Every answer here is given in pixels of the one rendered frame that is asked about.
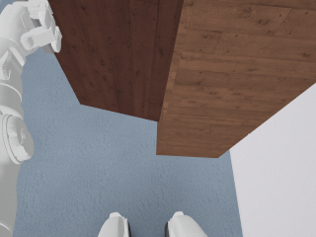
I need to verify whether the robot left upper arm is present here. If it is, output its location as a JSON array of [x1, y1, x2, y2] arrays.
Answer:
[[0, 114, 35, 237]]

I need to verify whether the robot left forearm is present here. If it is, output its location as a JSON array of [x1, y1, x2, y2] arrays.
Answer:
[[0, 37, 27, 120]]

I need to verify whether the cupboard door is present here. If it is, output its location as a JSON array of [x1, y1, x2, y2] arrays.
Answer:
[[47, 0, 184, 122]]

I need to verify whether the robot left hand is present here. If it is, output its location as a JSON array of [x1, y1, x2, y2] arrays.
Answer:
[[0, 0, 62, 57]]

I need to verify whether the robot right shin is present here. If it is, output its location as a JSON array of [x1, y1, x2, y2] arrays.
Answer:
[[172, 211, 184, 218]]

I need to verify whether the left robot thigh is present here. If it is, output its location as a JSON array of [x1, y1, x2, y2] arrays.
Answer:
[[98, 216, 129, 237]]

